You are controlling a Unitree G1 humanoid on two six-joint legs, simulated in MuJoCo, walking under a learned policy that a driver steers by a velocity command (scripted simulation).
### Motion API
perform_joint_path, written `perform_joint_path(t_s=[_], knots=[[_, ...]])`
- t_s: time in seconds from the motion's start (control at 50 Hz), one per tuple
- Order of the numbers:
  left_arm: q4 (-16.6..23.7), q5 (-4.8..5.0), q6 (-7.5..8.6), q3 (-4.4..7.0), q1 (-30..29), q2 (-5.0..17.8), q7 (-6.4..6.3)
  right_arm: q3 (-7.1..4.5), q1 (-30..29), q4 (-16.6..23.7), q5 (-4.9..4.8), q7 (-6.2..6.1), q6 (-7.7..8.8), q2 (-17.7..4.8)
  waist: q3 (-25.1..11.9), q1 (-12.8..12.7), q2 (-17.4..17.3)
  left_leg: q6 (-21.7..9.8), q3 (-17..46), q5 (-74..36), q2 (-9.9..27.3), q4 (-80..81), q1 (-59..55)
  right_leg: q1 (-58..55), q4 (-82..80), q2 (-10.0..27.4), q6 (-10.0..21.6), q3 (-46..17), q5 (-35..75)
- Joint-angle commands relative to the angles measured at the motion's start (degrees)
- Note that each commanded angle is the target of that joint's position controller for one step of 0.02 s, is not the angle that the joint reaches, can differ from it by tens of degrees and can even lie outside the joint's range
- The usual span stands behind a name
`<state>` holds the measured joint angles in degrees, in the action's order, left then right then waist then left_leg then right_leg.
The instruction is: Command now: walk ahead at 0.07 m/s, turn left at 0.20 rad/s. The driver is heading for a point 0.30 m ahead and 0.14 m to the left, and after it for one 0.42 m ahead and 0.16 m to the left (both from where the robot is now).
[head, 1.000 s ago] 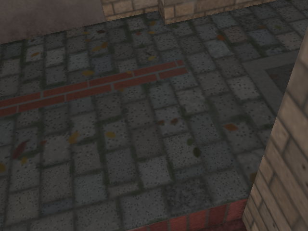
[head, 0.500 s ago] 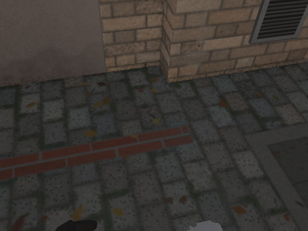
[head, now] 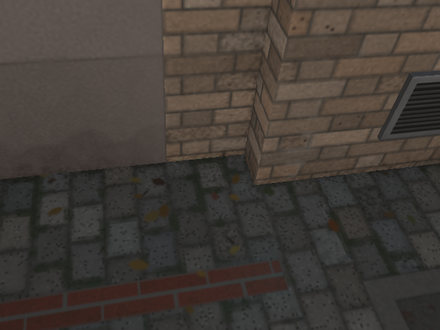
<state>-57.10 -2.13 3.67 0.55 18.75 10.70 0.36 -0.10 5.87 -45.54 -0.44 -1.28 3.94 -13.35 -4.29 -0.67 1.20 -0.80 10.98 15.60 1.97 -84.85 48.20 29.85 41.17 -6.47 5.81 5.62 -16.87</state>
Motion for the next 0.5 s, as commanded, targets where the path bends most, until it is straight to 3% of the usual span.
perform_joint_path(t_s=[0.02, 0.04, 0.06, 0.08, 0.1, 0.12, 0.14, 0.16, 0.18, 0.2, 0.22, 0.24, 0.26, 0.28, 0.3, 0.32, 0.36, 0.4, 0.5], knots=[[13.3, 2.52, 6.57, -1.12, -18.8, 1.2, 1.34, -0.84, 6.1, -1.8, 3.47, 2.7, 0.81, -5.8, -7.9, 7.1, 4.0, 8.1, -9.4, 6.0, 4.6, 18.7, -15.5, -2.6, -18.2, 9.6, 0.5, -7.0, 24.1], [14.5, 3.15, 7.59, 0.34, -18.7, 4.9, 2.04, -2.03, 9.0, -4.1, 4.22, 4.97, 0.67, -7.3, -5.4, 5.2, 4.0, 8.6, -10.6, 3.8, 4.0, 24.7, -20.9, -0.4, -20.0, 8.3, -0.6, -4.9, 11.8], [12.6, 1.88, 7.04, 2.51, -11.8, 10.8, 2.12, -2.41, 5.3, -3.9, 4.23, 5.6, 0.7, -7.7, -0.8, 0.7, 4.8, 8.4, -13.5, 4.6, 2.0, 29.2, -19.6, -0.8, -22.9, 10.1, 2.0, -7.1, 1.7], [11.0, 0.62, 5.99, 4.47, -6.3, 13.6, 1.67, -2.56, 0.1, -1.1, 4.24, 5.55, 0.79, -8.2, 0.9, -3.3, 4.5, 6.8, -13.7, 4.6, 0.8, 34.8, -14.1, -8.6, -23.5, 14.4, 5.9, -12.8, -3.7], [9.5, 0.14, 5.44, 5.47, -2.4, 13.9, 1.53, -2.39, -4.8, 1.3, 3.15, 4.72, 0.99, -7.6, 2.2, -5.2, 4.2, 4.2, -12.2, 2.6, 1.7, 39.2, -11.8, -13.5, -25.0, 19.6, 9.2, -18.4, -6.3], [9.4, 0.04, 5.34, 5.75, -2.3, 13.1, 1.58, -1.85, -4.7, 2.2, 2.43, 3.94, 0.75, -5.6, 2.2, -4.6, 5.3, 1.9, -11.0, 3.5, 2.6, 42.7, -12.0, -17.2, -26.7, 23.5, 10.7, -21.5, -7.5], [10.1, 0.06, 5.43, 5.2, -4.1, 10.3, 1.08, -1.89, -5.4, 2.1, 1.62, 3.31, 1.17, -5.7, 2.5, -4.2, 4.4, -0.4, -9.0, 4.0, 3.3, 45.0, -13.9, -18.1, -27.4, 25.2, 10.3, -22.4, -6.5], [11.1, 0.61, 5.55, 4.71, -7.1, 8.8, 0.38, -2.11, -4.7, 2.3, 1.47, 3.1, 2.03, -6.0, 1.8, -2.9, 5.7, -2.4, -8.5, 3.1, 3.2, 47.0, -16.7, -19.9, -27.3, 25.1, 9.4, -21.0, -5.5], [11.8, 0.93, 5.26, 4.35, -10.1, 8.1, -0.2, -2.39, -2.4, 1.8, 1.28, 3.22, 2.68, -6.0, 1.0, -0.7, 5.1, -4.6, -9.0, -1.0, 2.2, 51.1, -21.2, -19.9, -26.1, 24.5, 8.1, -18.4, -4.4], [12.0, 1.51, 5.04, 3.85, -12.5, 7.9, -0.7, -3.22, -0.3, 0.9, 1.26, 3.28, 3.24, -6.7, 0.2, 1.3, 4.7, -6.1, -10.3, -5.3, 0.9, 56.2, -27.8, -19.0, -23.6, 22.3, 6.1, -15.1, -2.8], [11.9, 1.47, 4.55, 3.65, -12.7, 7.4, -1.03, -4.05, 2.9, -0.1, 1.61, 2.99, 3.92, -7.3, -1.7, 2.1, 3.0, -7.6, -10.3, -6.7, -0.4, 59.1, -36.2, -17.1, -18.2, 19.0, 3.4, -10.2, 0.8], [13.0, 1.02, 4.35, 3.29, -9.9, 4.8, -1.68, -5.41, 3.7, 0.1, 1.41, 2.47, 4.49, -10.7, -5.9, 0.0, -5.4, -14.2, -0.8, -20.4, 4.4, 61.8, -45.1, -13.8, -7.9, 12.5, -2.6, -2.3, 5.6], [18.0, 0.43, 4.92, 3.18, -12.8, 5.2, -2.34, -6.52, 8.4, 1.1, 0.52, 2.1, 4.43, -15.3, -8.8, 2.4, -15.1, -25.3, 22.0, -31.8, 14.7, 65.2, -58.1, 3.0, 2.6, 4.1, -9.1, -1.0, -8.6], [17.9, 0.48, 4.44, 3.43, -16.9, 7.1, -1.77, -7.04, 12.6, -1.6, 1.08, 2.44, 4.76, -15.0, -5.1, 5.6, -11.7, -23.7, 23.0, -39.6, 16.8, 67.8, -64.0, 14.4, 10.9, 2.9, -10.0, -6.5, -14.5], [16.9, 0.18, 3.77, 3.64, -14.9, 7.9, -1.65, -6.98, 12.1, -2.0, 2.23, 2.68, 4.83, -13.8, -5.1, 4.7, -8.6, -19.9, 17.7, -44.8, 15.6, 65.2, -64.6, 16.8, 19.2, 4.6, -9.5, -9.0, -12.5], [15.7, -0.07, 3.29, 4.26, -12.8, 8.8, -1.88, -6.61, 11.6, -2.6, 2.78, 2.89, 4.43, -12.2, -6.5, 3.2, -7.2, -18.0, 13.7, -49.7, 14.0, 63.6, -62.1, 14.6, 27.1, 6.1, -9.4, -10.2, -9.6], [15.9, -0.92, 3.04, 4.41, -11.3, 8.9, -1.89, -5.8, 5.5, -0.8, 2.2, 3.15, 3.7, -9.4, -4.1, -1.2, -3.0, -16.0, 7.5, -54.8, 11.4, 63.7, -51.7, 10.1, 28.9, 8.2, -9.2, -9.7, -5.6], [17.7, -0.59, 2.57, 4.31, -13.2, 8.8, -1.97, -5.81, 5.3, 0.4, 1.69, 3.21, 3.06, -9.1, -4.2, -1.0, -3.8, -16.9, 5.8, -51.5, 9.4, 65.1, -49.7, 7.7, 25.4, 8.7, -11.4, -8.7, -3.5], [18.0, 0.57, 2.22, 4.1, -13.4, 7.6, -1.67, -7.5, 4.2, 2.3, 1.66, 4.37, 3.41, -12.8, 1.1, -0.9, -4.9, -17.0, 5.6, -41.0, 6.9, 66.3, -40.6, -2.6, 8.8, 8.5, -14.4, -7.6, 1.3]])
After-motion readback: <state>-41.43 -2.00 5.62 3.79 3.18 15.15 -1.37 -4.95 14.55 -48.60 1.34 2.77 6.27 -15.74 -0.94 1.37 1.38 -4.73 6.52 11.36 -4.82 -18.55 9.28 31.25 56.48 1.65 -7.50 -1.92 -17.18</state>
